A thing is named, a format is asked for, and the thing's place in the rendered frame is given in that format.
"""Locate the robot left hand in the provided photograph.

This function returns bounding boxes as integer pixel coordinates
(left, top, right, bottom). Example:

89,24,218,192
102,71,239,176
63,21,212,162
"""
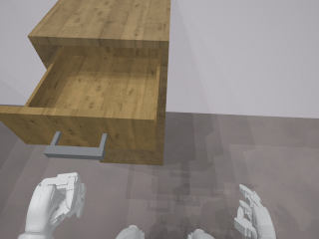
25,172,87,235

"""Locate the robot right hand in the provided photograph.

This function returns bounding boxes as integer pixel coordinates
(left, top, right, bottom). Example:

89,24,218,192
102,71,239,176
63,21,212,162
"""
234,184,276,239

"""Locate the left robot thigh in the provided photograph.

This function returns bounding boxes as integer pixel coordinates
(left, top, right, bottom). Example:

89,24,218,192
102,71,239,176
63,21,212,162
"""
116,227,145,239

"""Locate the cabinet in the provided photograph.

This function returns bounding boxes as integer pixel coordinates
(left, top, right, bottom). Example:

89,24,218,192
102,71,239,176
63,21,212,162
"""
27,0,171,166

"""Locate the drawer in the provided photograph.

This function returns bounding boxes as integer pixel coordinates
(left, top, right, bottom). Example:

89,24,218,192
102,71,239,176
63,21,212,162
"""
0,45,162,150

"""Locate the handle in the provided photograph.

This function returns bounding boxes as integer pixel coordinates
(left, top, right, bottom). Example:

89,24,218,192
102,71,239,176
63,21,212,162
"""
44,131,108,160

